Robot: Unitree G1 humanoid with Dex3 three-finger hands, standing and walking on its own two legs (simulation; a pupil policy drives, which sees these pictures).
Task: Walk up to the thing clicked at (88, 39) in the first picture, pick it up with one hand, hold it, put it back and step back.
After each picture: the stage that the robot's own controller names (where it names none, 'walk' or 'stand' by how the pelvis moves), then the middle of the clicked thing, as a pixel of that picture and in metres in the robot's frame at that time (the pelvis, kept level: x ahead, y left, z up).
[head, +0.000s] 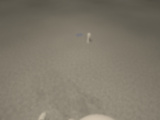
stand; (88, 38) +2.00 +0.08 -0.66
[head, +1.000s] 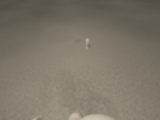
walk; (87, 44) +1.86 +0.22 -0.65
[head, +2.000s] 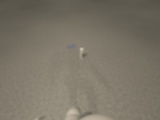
walk; (81, 53) +1.27 +0.26 -0.65
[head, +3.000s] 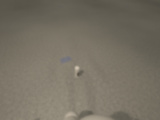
walk; (76, 72) +0.82 +0.22 -0.63
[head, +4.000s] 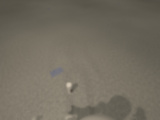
walk; (69, 88) +0.53 +0.25 -0.64
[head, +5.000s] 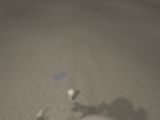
stand; (71, 95) +0.45 +0.22 -0.65
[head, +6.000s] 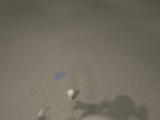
stand; (71, 95) +0.43 +0.23 -0.65
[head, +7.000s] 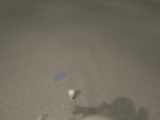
stand; (71, 95) +0.45 +0.22 -0.66
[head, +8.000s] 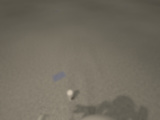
stand; (70, 96) +0.44 +0.24 -0.66
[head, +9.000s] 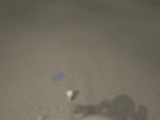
stand; (70, 96) +0.43 +0.25 -0.66
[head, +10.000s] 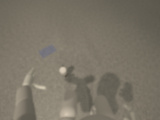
go down; (64, 73) +0.46 +0.26 -0.47
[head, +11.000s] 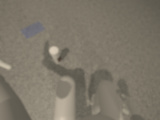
go down; (56, 56) +0.49 +0.31 -0.27
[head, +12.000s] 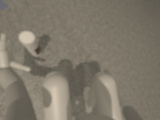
close in; (32, 46) +0.47 +0.35 -0.18
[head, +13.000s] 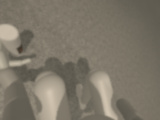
close; (13, 44) +0.45 +0.36 -0.15
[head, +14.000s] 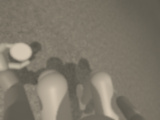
lift; (22, 54) +0.39 +0.33 -0.15
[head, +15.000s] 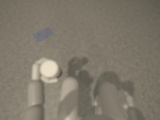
lift; (54, 71) +0.31 +0.24 +0.00
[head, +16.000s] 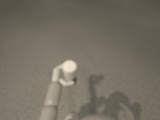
hold; (70, 76) +0.32 +0.14 +0.06
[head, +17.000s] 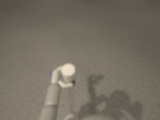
hold; (69, 78) +0.32 +0.15 +0.04
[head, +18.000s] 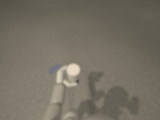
crouch; (73, 77) +0.33 +0.12 +0.01
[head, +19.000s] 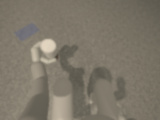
crouch; (52, 53) +0.45 +0.24 -0.05
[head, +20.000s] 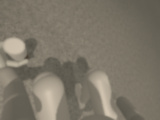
lower; (19, 54) +0.41 +0.31 -0.16
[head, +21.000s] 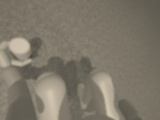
lower; (24, 53) +0.41 +0.32 -0.16
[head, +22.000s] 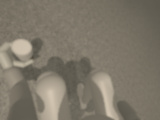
lower; (25, 54) +0.40 +0.31 -0.16
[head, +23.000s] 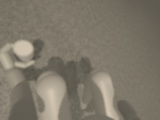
lower; (27, 55) +0.40 +0.31 -0.16
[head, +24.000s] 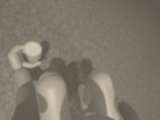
draw back; (34, 56) +0.41 +0.28 -0.16
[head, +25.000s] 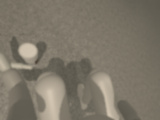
withdraw; (31, 57) +0.40 +0.29 -0.16
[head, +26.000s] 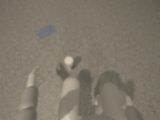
walk; (70, 64) +0.44 +0.22 -0.31
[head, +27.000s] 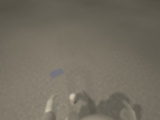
stand; (73, 99) +0.37 +0.17 -0.59
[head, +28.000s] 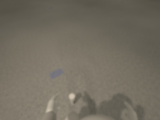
stand; (72, 99) +0.38 +0.19 -0.60
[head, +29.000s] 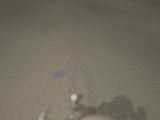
stand; (74, 100) +0.38 +0.17 -0.64
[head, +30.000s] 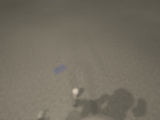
walk; (75, 94) +0.40 +0.17 -0.64
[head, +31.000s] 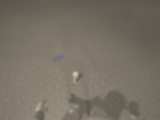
walk; (75, 77) +0.60 +0.17 -0.64
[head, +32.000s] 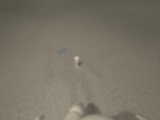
walk; (77, 62) +0.95 +0.31 -0.63
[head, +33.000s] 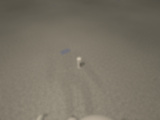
stand; (79, 63) +1.03 +0.23 -0.65
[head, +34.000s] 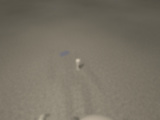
stand; (78, 64) +1.02 +0.23 -0.66
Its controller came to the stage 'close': yes
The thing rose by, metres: 0.68
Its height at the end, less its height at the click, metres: +0.00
